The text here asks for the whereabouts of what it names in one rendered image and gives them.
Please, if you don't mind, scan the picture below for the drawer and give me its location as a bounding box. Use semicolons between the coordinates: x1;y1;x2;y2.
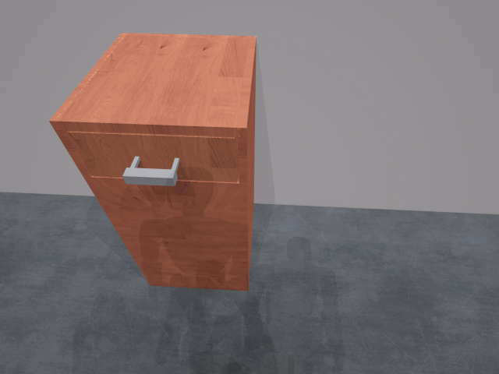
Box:
67;130;239;182

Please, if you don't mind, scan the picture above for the cabinet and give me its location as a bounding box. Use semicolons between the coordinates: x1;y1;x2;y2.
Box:
49;33;257;291

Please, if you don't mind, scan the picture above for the handle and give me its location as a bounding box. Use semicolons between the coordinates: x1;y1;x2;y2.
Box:
122;157;180;186

